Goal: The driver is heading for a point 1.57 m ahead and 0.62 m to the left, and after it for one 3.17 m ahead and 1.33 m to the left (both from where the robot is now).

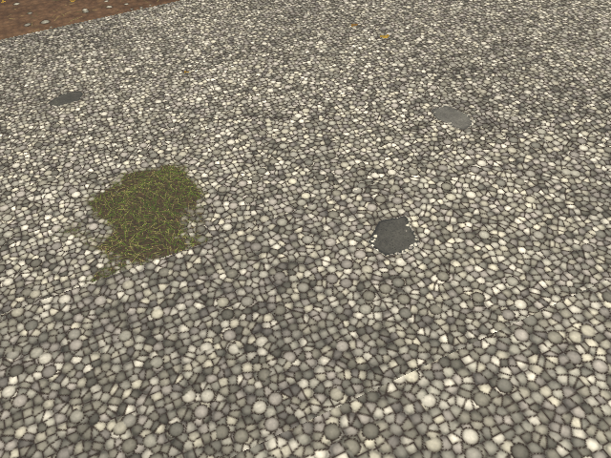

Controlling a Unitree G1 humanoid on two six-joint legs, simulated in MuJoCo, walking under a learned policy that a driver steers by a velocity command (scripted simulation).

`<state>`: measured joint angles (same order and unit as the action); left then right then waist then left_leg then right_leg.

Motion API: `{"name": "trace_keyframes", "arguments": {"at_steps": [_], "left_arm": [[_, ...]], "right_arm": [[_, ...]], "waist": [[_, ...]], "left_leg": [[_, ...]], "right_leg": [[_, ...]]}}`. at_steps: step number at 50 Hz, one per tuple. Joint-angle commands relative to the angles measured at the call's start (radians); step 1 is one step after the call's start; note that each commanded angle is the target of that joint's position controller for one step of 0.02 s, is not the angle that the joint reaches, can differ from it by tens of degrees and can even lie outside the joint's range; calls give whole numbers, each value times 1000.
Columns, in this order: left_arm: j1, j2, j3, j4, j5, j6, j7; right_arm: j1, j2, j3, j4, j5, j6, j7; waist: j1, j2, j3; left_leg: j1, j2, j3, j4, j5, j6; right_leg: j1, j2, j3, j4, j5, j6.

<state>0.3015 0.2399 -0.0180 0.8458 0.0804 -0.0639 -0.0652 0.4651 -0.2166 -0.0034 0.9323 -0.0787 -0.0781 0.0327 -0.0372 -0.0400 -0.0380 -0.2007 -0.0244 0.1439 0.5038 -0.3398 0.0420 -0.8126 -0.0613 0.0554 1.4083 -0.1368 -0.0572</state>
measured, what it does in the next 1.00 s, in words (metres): walks ahead, turning left: right foot, then left foot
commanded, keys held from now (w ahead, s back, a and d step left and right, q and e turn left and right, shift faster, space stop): w+q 1.00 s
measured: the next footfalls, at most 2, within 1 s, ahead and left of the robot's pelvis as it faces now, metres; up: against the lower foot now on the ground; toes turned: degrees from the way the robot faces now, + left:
right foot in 0.18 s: +0.31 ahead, -0.12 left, +0.00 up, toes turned +2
left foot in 0.72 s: +0.43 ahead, +0.17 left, +0.00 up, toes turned +24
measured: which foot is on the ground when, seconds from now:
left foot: down 0.00-0.22, up 0.24-0.70, down 0.72-1.00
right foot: up 0.00-0.16, down 0.18-0.72, up 0.74-1.00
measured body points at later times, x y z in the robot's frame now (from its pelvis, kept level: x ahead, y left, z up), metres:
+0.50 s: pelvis +0.27 -0.03 +0.02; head +0.28 -0.02 +0.47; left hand +0.18 +0.21 -0.12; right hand +0.46 -0.22 -0.10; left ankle +0.38 +0.16 -0.66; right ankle +0.27 -0.13 -0.73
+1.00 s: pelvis +0.50 +0.11 -0.02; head +0.50 +0.11 +0.43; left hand +0.59 +0.40 -0.09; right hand +0.57 -0.12 -0.16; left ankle +0.39 +0.16 -0.73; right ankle +0.70 +0.03 -0.69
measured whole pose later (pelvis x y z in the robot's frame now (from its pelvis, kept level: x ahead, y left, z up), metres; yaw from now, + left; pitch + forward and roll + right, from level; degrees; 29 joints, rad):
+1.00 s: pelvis +0.50 +0.11 -0.02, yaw +31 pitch +2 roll +1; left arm 0.05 0.22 -0.01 0.73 0.10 -0.09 -0.05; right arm 0.50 -0.18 -0.03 0.95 -0.08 -0.12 0.03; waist -0.10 -0.02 -0.06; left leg -0.25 -0.12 -0.08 0.70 -0.47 0.09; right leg -0.70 -0.09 0.08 0.91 0.14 -0.02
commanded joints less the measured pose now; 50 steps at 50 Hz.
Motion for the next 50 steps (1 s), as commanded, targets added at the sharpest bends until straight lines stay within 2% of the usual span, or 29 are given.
{"name": "trace_keyframes", "arguments": {"at_steps": [1, 4, 6, 9, 10, 11, 12, 13, 14, 16, 18, 22, 28, 31, 33, 34, 35, 36, 37, 38, 39, 40, 41, 44, 45, 46, 47, 48, 50], "left_arm": [[-139, -30, -26, -113, -20, -1, -17], [-219, 32, -22, -153, -17, 16, -23], [-291, 69, -7, -170, -8, 4, -2], [-283, 140, 32, -174, -29, -22, 17], [-127, 212, 64, -129, -44, -37, 25], [97, 252, 72, -80, -50, -37, 29], [277, 197, 62, -21, -49, -27, 34], [237, 174, 71, 3, -34, -38, 51], [121, 144, 67, -8, -54, -43, 62], [6, 21, 35, -19, -53, -41, 73], [-38, 0, 35, -30, -34, -47, 79], [1, 12, 49, 19, 8, -58, 74], [64, 41, 42, 75, 58, -46, 34], [59, 73, 41, 73, 34, -63, 53], [165, 123, 57, 115, -29, -57, 64], [194, 152, 65, 109, -16, -46, 72], [126, 185, 75, 90, 34, -36, 70], [87, 195, 83, 91, -13, -34, 63], [198, 107, 64, 68, 23, -37, 54], [211, 1, 29, 36, 39, -65, 23], [-68, 59, 43, -40, -27, -82, -8], [-227, 40, 44, -91, -50, -85, -3], [-222, 83, 59, -100, -38, -81, 19], [-126, 0, 35, -81, 13, -42, 54], [-138, -3, 33, -96, 12, -28, 51], [-88, -39, 10, -91, 35, -21, 35], [-78, -41, 7, -89, 31, -13, 23], [-124, -10, 6, -111, 37, -19, 7], [-172, 6, -3, -138, 6, -27, 0]], "right_arm": [[-123, -58, 13, -70, 33, -63, -4], [-69, -210, -45, -40, 35, -59, 48], [-49, -190, -50, -26, 24, -49, 61], [-43, -162, -58, -21, 12, -37, 47], [-83, -151, -60, -49, 13, -44, 46], [102, -3, -18, -48, -8, -53, 44], [59, -20, -18, -45, 10, -50, 62], [-92, -66, -43, -55, 25, -41, 54], [-118, -66, -47, -44, 32, -42, 30], [-100, -22, -33, -31, -3, -41, 12], [-127, 21, -24, -31, -3, -32, 18], [-230, 3, -20, -57, 27, -22, 54], [-224, -26, -22, -81, 5, -16, 85], [-305, -79, -41, -138, -6, -34, 67], [-484, -70, -39, -212, 11, -26, 56], [-463, -62, -39, -217, 14, -29, 53], [-306, -58, -48, -178, 25, -44, 44], [-220, -150, -84, -156, 56, -62, 30], [-85, -237, -120, -127, 39, -72, -15], [120, -283, -128, -77, -1, -64, -40], [285, -236, -129, 3, -14, -75, -28], [220, -210, -131, 11, 8, -88, -21], [107, -134, -106, -3, 32, -86, -6], [-123, -34, -54, -59, 31, -66, 29], [-154, -57, -56, -71, 34, -58, 25], [-183, -47, -45, -83, 16, -58, 12], [-179, -56, -43, -96, -1, -57, 8], [-129, -27, -26, -88, -11, -69, -15], [-64, -61, -29, -72, -10, -67, -25]], "waist": [[43, 96, 96], [30, 74, 120], [14, 83, 105], [50, 102, 31], [117, 44, -71], [120, -164, -369], [198, -163, -394], [204, -80, -91], [151, -85, 14], [64, -41, -6], [29, -12, -1], [37, 1, 54], [13, -19, 96], [30, -8, 122], [107, -18, 176], [103, -27, 150], [16, -54, 93], [-33, 2, 48], [-1, 153, -157], [-59, 281, -345], [-212, 153, -117], [-202, 112, 69], [-128, 99, 61], [50, 49, 110], [57, 60, 84], [75, 57, 73], [72, 56, 60], [28, 67, 49], [-20, 17, 40]], "left_leg": [[-262, 212, -221, -347, 283, 230], [-113, 267, -269, -310, 458, 241], [53, 285, -287, -259, 502, 227], [45, 233, -241, -124, 645, 151], [-103, 140, -174, 80, 648, 77], [-374, 12, -132, 401, 182, -7], [-538, -31, -173, 591, -234, 0], [-653, 39, -222, 678, -146, 37], [-638, 83, -199, 695, -82, 48], [-488, 150, -225, 630, 9, 63], [-425, 159, -223, 591, 28, 53], [-483, 166, -208, 430, 265, 18], [-306, 135, -199, 536, 493, 13], [-391, 124, -182, 511, 325, 34], [-438, 105, -100, 225, 12, 22], [-300, 41, -11, 249, 40, 25], [-102, 19, -52, 287, 202, 39], [-18, -35, -23, 34, 140, 69], [388, 24, -199, 196, 575, 224], [762, 241, -626, 32, 611, 464], [712, 287, -786, -124, 434, 396], [522, 300, -732, -142, 342, 343], [355, 290, -681, -112, 319, 346], [-108, 240, -558, -142, 329, 323], [-178, 187, -494, -139, 247, 294], [-322, 127, -415, -76, 162, 252], [-431, 67, -350, -54, 110, 228], [-341, 43, -382, 0, 46, 216], [-408, -5, -359, 133, -62, 184]], "right_leg": [[222, -64, -39, -565, 212, 20], [271, 18, -48, -731, 140, 31], [246, 27, -35, -827, 161, 11], [521, 53, -82, -837, 181, -66], [812, 16, -42, -789, 270, -135], [1309, -272, 296, -850, 403, -367], [1354, -381, 590, -1062, 22, -367], [1101, -313, 492, -1147, -312, -235], [928, -288, 378, -1183, -309, -194], [776, -264, 236, -1229, -82, -190], [709, -249, 128, -1286, 14, -180], [713, -236, -73, -1342, 208, -176], [536, -216, -232, -1259, 137, -142], [698, -240, -230, -1175, 166, -127], [863, -265, -243, -1167, 244, -121], [843, -254, -276, -1083, 415, -119], [754, -275, -295, -958, 624, -90], [764, -225, -328, -798, 624, -81], [531, -137, -324, -460, 361, 14], [173, 52, -238, -184, -487, 103], [-121, 90, -57, -62, -536, 66], [-212, 27, 18, -47, -478, 46], [-109, -8, 41, -42, -433, 45], [120, -39, 37, -188, -285, 35], [168, -27, 16, -268, -220, 42], [270, -26, 10, -292, 12, 21], [365, -16, -35, -346, 145, 23], [269, -26, 36, -475, 373, 29], [356, -19, 6, -719, 655, 44]]}}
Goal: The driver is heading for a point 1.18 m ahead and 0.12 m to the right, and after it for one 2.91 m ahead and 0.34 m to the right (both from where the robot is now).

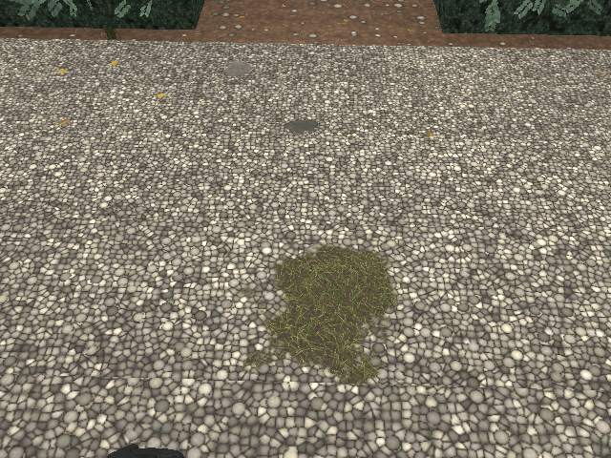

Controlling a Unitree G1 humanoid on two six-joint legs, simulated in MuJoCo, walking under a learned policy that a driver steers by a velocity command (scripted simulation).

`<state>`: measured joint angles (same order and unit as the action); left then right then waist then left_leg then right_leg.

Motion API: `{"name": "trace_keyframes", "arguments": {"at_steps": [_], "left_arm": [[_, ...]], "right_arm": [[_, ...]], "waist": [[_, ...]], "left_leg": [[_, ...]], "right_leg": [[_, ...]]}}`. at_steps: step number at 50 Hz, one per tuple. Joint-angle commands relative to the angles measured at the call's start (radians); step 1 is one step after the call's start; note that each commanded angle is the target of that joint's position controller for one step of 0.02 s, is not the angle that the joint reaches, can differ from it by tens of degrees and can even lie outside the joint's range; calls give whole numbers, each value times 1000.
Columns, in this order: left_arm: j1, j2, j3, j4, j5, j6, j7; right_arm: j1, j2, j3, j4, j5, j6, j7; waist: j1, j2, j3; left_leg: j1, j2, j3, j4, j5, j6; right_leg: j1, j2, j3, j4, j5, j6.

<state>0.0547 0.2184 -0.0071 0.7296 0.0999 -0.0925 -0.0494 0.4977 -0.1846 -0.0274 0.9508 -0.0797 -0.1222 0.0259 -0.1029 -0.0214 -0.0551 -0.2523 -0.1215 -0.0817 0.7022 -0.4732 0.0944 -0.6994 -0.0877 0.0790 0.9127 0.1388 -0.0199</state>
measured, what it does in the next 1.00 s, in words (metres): goes down: right foot 0.17 m lower, then left foot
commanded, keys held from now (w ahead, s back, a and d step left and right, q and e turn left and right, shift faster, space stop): w+q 0.04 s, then w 0.66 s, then w+e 0.30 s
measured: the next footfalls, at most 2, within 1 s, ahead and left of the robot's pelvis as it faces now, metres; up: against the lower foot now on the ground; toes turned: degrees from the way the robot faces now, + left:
right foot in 0.18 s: +0.24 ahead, -0.15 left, -0.17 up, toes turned +2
left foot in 0.60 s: +0.54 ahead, +0.12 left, -0.17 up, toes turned +10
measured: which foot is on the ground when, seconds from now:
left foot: down 0.00-0.20, up 0.22-0.58, down 0.60-1.00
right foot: up 0.00-0.16, down 0.18-0.62, up 0.64-1.00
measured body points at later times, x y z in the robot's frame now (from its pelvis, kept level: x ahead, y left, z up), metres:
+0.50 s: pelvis +0.30 -0.04 -0.15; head +0.30 -0.03 +0.30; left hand +0.20 +0.16 -0.30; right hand +0.52 -0.21 -0.25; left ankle +0.48 +0.11 -0.84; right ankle +0.20 -0.15 -0.88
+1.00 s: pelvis +0.57 +0.03 -0.14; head +0.58 +0.02 +0.31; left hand +0.71 +0.24 -0.26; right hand +0.49 -0.18 -0.29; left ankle +0.50 +0.11 -0.88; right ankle +0.73 -0.11 -0.81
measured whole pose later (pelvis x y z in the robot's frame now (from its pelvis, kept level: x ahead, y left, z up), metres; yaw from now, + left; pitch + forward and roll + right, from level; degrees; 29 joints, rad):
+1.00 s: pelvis +0.57 +0.03 -0.14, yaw +1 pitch -1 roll +2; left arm 0.14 0.18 0.03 0.89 0.08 -0.10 -0.10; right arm 0.50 -0.15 -0.01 1.04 -0.12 -0.09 0.04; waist -0.08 -0.04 0.04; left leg 0.00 -0.05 0.16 0.28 -0.27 0.05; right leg -0.71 -0.09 0.03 0.92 0.11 -0.05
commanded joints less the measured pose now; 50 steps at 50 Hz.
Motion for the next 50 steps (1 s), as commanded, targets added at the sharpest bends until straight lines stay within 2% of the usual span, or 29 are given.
{"name": "trace_keyframes", "arguments": {"at_steps": [1, 2, 5, 7, 8, 9, 10, 11, 12, 13, 14, 15, 16, 18, 22, 26, 28, 30, 31, 32, 33, 34, 35, 37, 38, 41, 45, 46, 50], "left_arm": [[70, 21, -13, -31, -27, 10, -13], [56, 32, -14, -45, -24, 22, -12], [-9, 88, -3, -47, 9, 50, -8], [34, 125, 13, 20, -7, 41, 0], [135, 138, 30, 70, -21, 30, 6], [389, 181, 63, 141, -27, 7, 6], [628, 239, 82, 192, -23, 1, -21], [620, 262, 87, 172, -8, 13, -48], [555, 218, 86, 156, 23, 34, -31], [450, 196, 78, 153, 0, 38, -29], [398, 64, 37, 159, -4, 29, -30], [283, -58, -15, 130, 1, 9, -13], [227, -47, -13, 120, 3, -6, -2], [232, 10, 4, 133, -52, -40, 17], [345, 169, 52, 202, -43, -46, -15], [450, 107, 56, 255, -28, -29, -12], [448, 121, 68, 262, -28, -15, -7], [401, 149, 85, 238, -27, -16, -5], [502, 76, 66, 238, -20, -24, -6], [522, 4, 28, 219, -7, -35, -35], [333, 71, 58, 207, -42, -23, -52], [228, 80, 67, 184, -59, -27, -35], [229, 100, 71, 188, -41, -30, -9], [270, 8, 48, 201, -6, -25, 14], [283, -31, 43, 206, -5, -15, 17], [246, -17, 46, 200, -34, -3, -7], [117, -20, 41, 150, -33, 1, -37], [200, -27, 34, 175, -25, -2, -55], [100, 42, 52, 102, -18, -13, -48]], "right_arm": [[-79, -137, -7, -89, -6, -18, -7], [-47, -156, -8, -81, -14, -18, 10], [47, -133, 8, -61, 15, -23, 24], [70, -152, 9, -44, 70, 2, 10], [74, -177, 6, -34, 74, 20, 19], [81, -181, 12, -29, 18, 29, 56], [305, -12, 39, 24, -6, 25, 94], [273, -51, 37, -17, 11, 39, 102], [62, -88, 25, -98, 20, 40, 87], [-57, -102, 21, -153, 30, 42, 61], [-123, -103, 22, -144, 25, 44, 30], [-160, -50, 46, -148, -2, 38, 7], [-153, -37, 51, -131, -13, 48, 8], [-261, -34, 48, -132, -11, 49, 34], [-358, -58, 56, -186, 13, 71, 59], [-506, -95, 34, -227, 14, 68, 34], [-542, -118, 14, -243, 20, 59, 32], [-415, -196, -30, -216, 44, 35, 24], [-227, -233, -41, -162, 50, 26, 20], [53, -248, -40, -103, 55, 33, 12], [177, -206, -46, -32, 22, 31, 0], [45, -224, -56, -41, 29, 13, -9], [-81, -176, -47, -60, 44, 10, -16], [-198, -51, -8, -72, 42, 12, -19], [-211, -23, 0, -73, 37, 11, -20], [-189, -51, -12, -53, 9, -3, -14], [-108, -46, -4, -9, -26, 9, 17], [-80, -61, -7, 8, -47, 18, 20], [-45, -69, 8, 32, -35, 1, 11]], "waist": [[55, 21, 77], [53, 41, 97], [12, 38, 181], [2, 16, 192], [51, -2, 163], [168, -36, 61], [132, -281, -284], [182, -214, -321], [231, -77, -142], [207, -85, 11], [174, 24, 109], [84, 62, 171], [43, 11, 196], [95, -22, 119], [102, -10, 140], [153, -21, 143], [139, -36, 130], [65, -31, 17], [55, 73, -193], [-50, 229, -372], [-131, 114, -192], [-76, 95, 30], [-16, 97, 60], [78, 67, 64], [104, 59, 67], [101, 48, 93], [84, 64, 105], [97, 78, 101], [87, 57, 147]], "left_leg": [[-498, 76, -119, -71, -12, 131], [-545, 95, -179, -45, -88, 145], [-236, 164, -370, 112, -184, 159], [-39, 134, -385, 287, -117, 113], [-62, 97, -338, 422, 9, 93], [-234, 56, -269, 670, 215, 29], [-572, -63, -104, 1147, -243, -70], [-847, -92, -79, 1433, -357, -95], [-1029, -14, -73, 1341, -212, -93], [-1167, 67, -77, 1317, -83, -94], [-1110, 139, -99, 1213, 87, -49], [-927, 263, -177, 802, 344, -14], [-762, 302, -134, 635, 402, -11], [-474, 261, 42, 237, 582, -23], [-327, 189, 63, -6, 563, -31], [-424, 170, 63, -137, 530, -7], [-306, 136, 112, -166, 478, 15], [108, 89, 148, -105, 540, 83], [564, 214, -9, -48, 666, 210], [879, 480, -459, -277, 447, 376], [781, 460, -553, -425, 131, 269], [533, 434, -449, -465, 51, 198], [367, 405, -368, -495, 123, 188], [171, 393, -227, -555, 294, 184], [112, 390, -183, -589, 316, 174], [106, 378, -45, -636, 429, 162], [9, 323, 147, -596, 544, 135], [-53, 327, 165, -553, 551, 136], [107, 374, 155, -472, 598, 132]], "right_leg": [[420, 36, -104, -258, 342, 24], [489, 35, -112, -228, 269, 46], [303, -12, -22, -432, 142, 45], [314, -24, -44, -686, 230, 36], [484, -4, -122, -753, 294, 19], [830, -41, -147, -594, 307, -52], [1384, -229, 22, -174, 841, -311], [1459, -340, 285, -235, 709, -422], [1325, -355, 317, -374, 259, -356], [1106, -392, 453, -517, -399, -359], [856, -349, 400, -614, -540, -338], [580, -358, 364, -708, -383, -338], [417, -288, 266, -753, -313, -344], [300, -127, 29, -762, -274, -286], [397, -173, 11, -738, 18, -271], [734, -193, -6, -676, 69, -228], [757, -184, -38, -636, 168, -200], [588, -85, -142, -435, 387, -118], [322, 3, -190, -165, 175, -42], [60, 137, -165, 127, -498, 3], [-116, 121, -43, 273, -706, -45], [-161, 49, -18, 299, -615, -78], [-67, 0, -9, 262, -555, -93], [89, -47, 2, 193, -476, -104], [137, -49, 6, 169, -459, -97], [75, -38, -2, 69, -307, -62], [132, -21, -51, -73, -33, -26], [212, -13, -49, 76, 48, -20], [94, -12, -41, 70, -50, -36]]}}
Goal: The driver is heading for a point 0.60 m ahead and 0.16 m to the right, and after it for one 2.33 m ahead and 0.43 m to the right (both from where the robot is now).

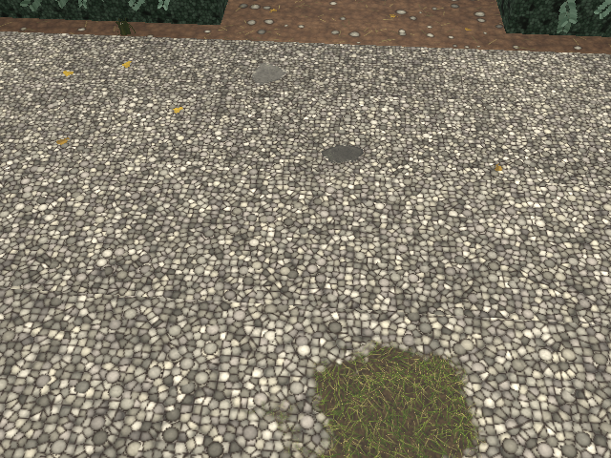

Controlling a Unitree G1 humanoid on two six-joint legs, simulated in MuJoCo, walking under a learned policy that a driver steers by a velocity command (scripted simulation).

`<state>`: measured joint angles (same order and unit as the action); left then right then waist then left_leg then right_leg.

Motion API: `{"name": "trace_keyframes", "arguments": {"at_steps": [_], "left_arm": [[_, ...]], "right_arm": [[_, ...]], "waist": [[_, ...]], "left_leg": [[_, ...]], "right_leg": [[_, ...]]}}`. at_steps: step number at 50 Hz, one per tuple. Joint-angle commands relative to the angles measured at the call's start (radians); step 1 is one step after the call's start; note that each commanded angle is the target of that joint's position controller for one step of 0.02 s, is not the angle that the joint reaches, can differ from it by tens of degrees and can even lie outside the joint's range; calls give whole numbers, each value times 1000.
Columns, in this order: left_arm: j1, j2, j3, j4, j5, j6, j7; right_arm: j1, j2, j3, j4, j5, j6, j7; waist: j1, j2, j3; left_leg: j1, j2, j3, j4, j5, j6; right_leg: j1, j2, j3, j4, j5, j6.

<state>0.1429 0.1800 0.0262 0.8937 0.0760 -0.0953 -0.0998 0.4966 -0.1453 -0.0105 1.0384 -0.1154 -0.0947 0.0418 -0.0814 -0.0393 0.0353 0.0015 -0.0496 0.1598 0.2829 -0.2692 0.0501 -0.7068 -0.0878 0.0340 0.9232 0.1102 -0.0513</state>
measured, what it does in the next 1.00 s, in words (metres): goes down, turning right: right foot, then left foot 0.17 m lower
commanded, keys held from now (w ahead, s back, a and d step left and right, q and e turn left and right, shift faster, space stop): w+e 0.62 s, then w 0.26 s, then w+q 0.12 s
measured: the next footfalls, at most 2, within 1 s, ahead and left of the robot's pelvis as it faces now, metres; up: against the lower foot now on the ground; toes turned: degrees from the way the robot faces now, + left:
right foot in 0.14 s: +0.16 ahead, -0.14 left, +0.00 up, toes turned -8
left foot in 0.52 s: +0.48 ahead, +0.03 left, -0.16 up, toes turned -15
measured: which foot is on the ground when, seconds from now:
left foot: down 0.00-0.16, up 0.18-0.50, down 0.52-0.96, up 0.98-1.00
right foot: up 0.00-0.12, down 0.14-0.54, up 0.56-0.92, down 0.94-1.00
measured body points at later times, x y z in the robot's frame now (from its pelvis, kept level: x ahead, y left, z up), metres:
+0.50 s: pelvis +0.30 -0.05 -0.11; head +0.30 -0.06 +0.34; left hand +0.29 +0.17 -0.25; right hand +0.45 -0.30 -0.20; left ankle +0.46 +0.03 -0.84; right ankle +0.12 -0.13 -0.74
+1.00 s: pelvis +0.57 -0.19 -0.19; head +0.58 -0.20 +0.26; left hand +0.88 -0.11 -0.26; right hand +0.41 -0.36 -0.33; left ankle +0.46 +0.03 -0.87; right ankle +0.62 -0.32 -0.91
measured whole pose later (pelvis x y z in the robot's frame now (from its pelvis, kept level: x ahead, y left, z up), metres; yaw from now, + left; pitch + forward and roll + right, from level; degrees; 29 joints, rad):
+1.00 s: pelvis +0.57 -0.19 -0.19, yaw -27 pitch +1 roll +1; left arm -0.01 0.23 0.02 0.76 0.05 -0.09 -0.05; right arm 0.45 -0.20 -0.03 1.02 -0.07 -0.10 0.08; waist -0.08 -0.01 0.02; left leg -0.03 0.08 0.10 0.74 -0.49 0.02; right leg -0.47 0.00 -0.04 0.61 -0.16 -0.08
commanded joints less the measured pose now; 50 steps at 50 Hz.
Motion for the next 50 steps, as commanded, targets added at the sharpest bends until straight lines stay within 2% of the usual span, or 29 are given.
{"name": "trace_keyframes", "arguments": {"at_steps": [1, 4, 7, 8, 9, 10, 11, 12, 14, 16, 17, 20, 22, 24, 25, 26, 27, 28, 30, 31, 32, 33, 35, 39, 46, 47, 48, 49, 50], "left_arm": [[-16, 82, 21, -84, 7, -10, 9], [-24, 85, 35, -114, -5, -11, 26], [289, 159, 86, -39, -20, -39, 47], [396, 207, 104, -9, -7, -61, 72], [500, 219, 91, 13, 8, -56, 92], [646, 207, 82, 73, 15, -74, 85], [577, 153, 69, 85, -5, -103, 72], [455, 105, 50, 71, -30, -105, 56], [226, 23, -1, 18, -10, -68, 40], [132, 45, -10, -31, -4, -50, 51], [160, 17, -27, -45, -1, -65, 79], [260, 156, -3, -30, -2, -71, 90], [373, 149, -11, -1, -7, -79, 52], [447, 132, -19, 25, -50, -55, 42], [441, 168, -14, 33, -66, -33, 34], [411, 196, -11, 15, -43, -18, 13], [507, 58, -43, 23, -8, -19, -16], [672, -57, -67, 54, -19, -5, -13], [334, 81, -27, -107, -27, 6, 6], [238, 113, -20, -109, -23, 3, 32], [194, 65, -34, -106, -3, -2, 54], [176, 36, -44, -97, 18, 7, 49], [129, 14, -42, -90, 11, 24, 27], [22, 27, -52, -147, -16, 46, 8], [-141, 150, 12, -200, -26, 22, 40], [-45, 196, 37, -174, -37, 8, 49], [168, 254, 57, -105, -37, 0, 59], [442, 274, 51, -40, -45, 10, 66], [539, 240, 61, 15, -11, 6, 82]], "right_arm": [[-8, -114, -9, -44, 3, -30, -12], [7, -153, -18, -51, 12, -30, -30], [-107, -281, -63, -85, 10, -28, -19], [-69, -245, -64, -82, 6, -25, 0], [-43, -135, -46, -105, -1, -24, 33], [-275, -56, -14, -238, 56, -37, 60], [-472, -97, -27, -326, 73, -39, 47], [-466, -149, -43, -323, 65, -30, 20], [-332, -94, -18, -294, 9, -1, -4], [-245, -36, 9, -286, -25, 21, -6], [-224, -52, 14, -268, -31, 8, 8], [-290, -66, 29, -313, 46, 20, 15], [-351, -115, 24, -354, 24, 48, 14], [-354, -153, 18, -332, 6, 43, 13], [-279, -171, 6, -291, 13, 38, 7], [-118, -225, -21, -243, 25, 25, -3], [88, -264, -43, -199, 27, 7, 4], [151, -296, -59, -206, 20, 6, 25], [19, -323, -74, -204, 11, 34, 9], [-59, -187, -30, -213, 19, 28, 15], [-145, -22, 29, -227, 20, 3, 1], [-188, 5, 43, -229, 20, -8, -9], [-158, -48, 26, -188, 74, -41, -38], [-92, -215, -26, -111, 57, -51, -8], [-25, -217, -51, -56, 51, -13, 2], [-49, -236, -60, -70, 46, -14, 8], [18, -172, -45, -72, 37, -21, 18], [82, -72, 1, -83, 26, -29, 55], [-142, -143, -31, -110, 64, -21, 71]], "waist": [[54, 82, 65], [59, 105, 57], [205, 67, -12], [225, -36, -81], [227, -238, -225], [322, -102, -187], [314, -70, 71], [239, 18, 72], [71, 96, 78], [17, 19, 50], [42, 38, 25], [80, 66, 30], [92, 47, 108], [119, 72, 130], [85, 60, 122], [6, 48, 68], [-7, 148, -186], [13, 317, -420], [-36, 179, -136], [-15, 39, -29], [55, -23, 16], [104, 32, 86], [84, 112, 66], [77, 68, 56], [86, 113, 25], [132, 107, -46], [168, -4, -244], [245, -180, -472], [322, -42, -247]], "left_leg": [[-56, 324, -95, -25, 446, 174], [71, 340, -44, 83, 706, 136], [-215, 265, 71, 496, 863, 95], [-419, 197, 67, 785, 616, 52], [-679, 3, 33, 1238, -350, -46], [-960, -40, -208, 1273, -422, -18], [-1121, 38, -322, 1206, -375, -41], [-1056, 75, -333, 1186, -322, -57], [-853, 136, -328, 962, -128, -28], [-559, 118, -223, 850, 180, -8], [-492, 131, -240, 684, 585, -20], [-99, 83, -87, 423, 774, -98], [-111, 107, -128, 364, 607, -106], [-184, 116, -175, 42, 577, -87], [-113, 120, -148, -89, 630, -66], [61, 160, -119, -35, 642, -1], [474, 298, -207, 328, 966, 195], [779, 521, -410, 477, 1252, 416], [471, 580, -668, 193, 347, 351], [205, 538, -599, 76, 28, 314], [-6, 487, -489, -16, 107, 265], [-223, 442, -398, -89, 196, 262], [-312, 329, -224, -166, 193, 245], [-211, 353, -154, -140, 460, 222], [-16, 316, -58, 31, 683, 144], [-147, 260, -8, 177, 773, 95], [-414, 174, 35, 471, 560, 24], [-635, 40, -34, 726, -210, -13], [-800, 59, -184, 869, -288, 33]], "right_leg": [[54, -11, -2, 48, -95, -9], [108, 25, -71, -22, -301, -24], [636, 168, -184, -108, -267, -50], [877, 159, -110, -195, -111, -155], [1110, -50, 319, -359, 77, -407], [1171, -171, 606, -474, -44, -443], [945, -210, 676, -457, -234, -377], [799, -204, 621, -401, -219, -374], [377, -164, 492, -407, -349, -330], [14, 9, 287, -370, -539, -268], [-24, 101, 182, -300, -510, -212], [-274, 178, 113, -215, -747, -148], [-192, 112, 286, -170, -883, -191], [123, 118, 388, -20, -916, -189], [217, 138, 398, 101, -827, -186], [207, 139, 386, 279, -573, -149], [6, 193, 277, 611, -455, -50], [-279, 263, 138, 1067, -908, 14], [-656, 162, 112, 1178, -703, 54], [-619, 85, 120, 1071, -541, 29], [-451, -14, 185, 675, -276, -11], [-270, -86, 153, 480, -210, -26], [-46, -65, 34, 94, -122, -15], [118, -4, -5, -213, -102, -18], [348, 108, -92, -371, -132, -84], [599, 121, -88, -314, -85, -116], [1042, 4, 39, -240, 80, -231], [1350, -311, 522, -492, -83, -411], [1215, -268, 576, -632, -378, -291]]}}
